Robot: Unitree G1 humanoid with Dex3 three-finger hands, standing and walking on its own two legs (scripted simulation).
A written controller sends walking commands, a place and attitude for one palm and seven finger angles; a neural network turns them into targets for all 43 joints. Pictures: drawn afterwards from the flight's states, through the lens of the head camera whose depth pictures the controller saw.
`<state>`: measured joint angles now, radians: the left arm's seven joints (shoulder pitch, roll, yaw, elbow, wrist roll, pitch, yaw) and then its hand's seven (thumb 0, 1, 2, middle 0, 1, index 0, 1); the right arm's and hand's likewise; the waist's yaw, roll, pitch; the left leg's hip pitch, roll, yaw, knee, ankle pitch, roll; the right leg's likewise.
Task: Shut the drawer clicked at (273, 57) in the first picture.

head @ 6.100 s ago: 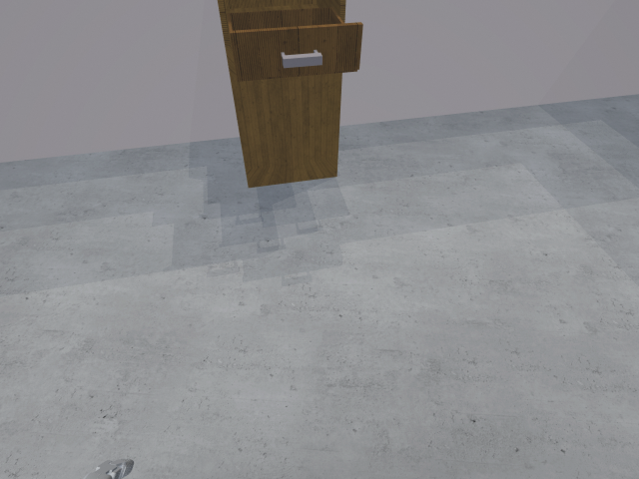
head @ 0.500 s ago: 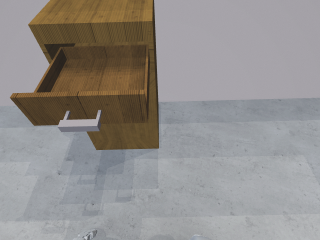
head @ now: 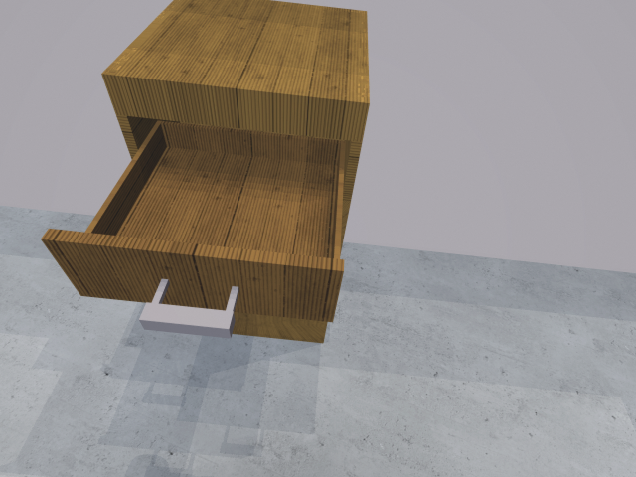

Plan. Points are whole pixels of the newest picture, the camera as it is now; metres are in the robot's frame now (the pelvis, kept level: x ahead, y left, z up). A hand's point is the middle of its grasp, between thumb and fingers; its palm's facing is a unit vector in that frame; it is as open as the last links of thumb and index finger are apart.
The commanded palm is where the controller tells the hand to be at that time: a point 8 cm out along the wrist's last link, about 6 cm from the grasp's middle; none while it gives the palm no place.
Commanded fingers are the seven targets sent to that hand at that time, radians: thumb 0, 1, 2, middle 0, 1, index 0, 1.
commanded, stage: come to a stop and stand still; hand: left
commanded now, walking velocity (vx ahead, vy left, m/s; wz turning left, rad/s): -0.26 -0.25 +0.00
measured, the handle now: (193, 305) +0.33 +0.21 -0.01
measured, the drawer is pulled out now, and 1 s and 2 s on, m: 0.30 0.30 0.30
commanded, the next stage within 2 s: look again from close up in 1.74 s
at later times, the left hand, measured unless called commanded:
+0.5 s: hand out of the picture +0.07 +0.12 -0.15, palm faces -0.01 -0.96 -0.29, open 7.3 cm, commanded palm none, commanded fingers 0.00 0.90 0.90 -0.20 -0.30 -0.20 -0.30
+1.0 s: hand out of the picture -0.07 +0.15 -0.17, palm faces +0.11 -0.97 -0.21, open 7.3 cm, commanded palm none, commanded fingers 0.00 0.90 0.90 -0.20 -0.30 -0.20 -0.30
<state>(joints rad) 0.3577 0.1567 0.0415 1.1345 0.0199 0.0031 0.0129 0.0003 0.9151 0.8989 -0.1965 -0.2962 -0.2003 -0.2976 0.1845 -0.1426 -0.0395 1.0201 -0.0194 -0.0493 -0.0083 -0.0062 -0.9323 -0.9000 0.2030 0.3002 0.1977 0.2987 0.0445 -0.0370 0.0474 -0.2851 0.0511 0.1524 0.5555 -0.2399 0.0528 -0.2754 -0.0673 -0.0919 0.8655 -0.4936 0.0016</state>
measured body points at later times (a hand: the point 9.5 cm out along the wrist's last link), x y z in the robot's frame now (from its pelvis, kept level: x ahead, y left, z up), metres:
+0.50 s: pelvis +0.00 -0.07 +0.00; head +0.02 -0.11 +0.45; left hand +0.07 +0.17 -0.13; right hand +0.00 -0.30 -0.18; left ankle +0.03 +0.08 -0.72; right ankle +0.00 -0.17 -0.73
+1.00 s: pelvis -0.04 -0.04 +0.00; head -0.04 -0.03 +0.45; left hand -0.08 +0.20 -0.15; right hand +0.02 -0.29 -0.14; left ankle -0.07 +0.09 -0.74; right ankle +0.00 -0.17 -0.73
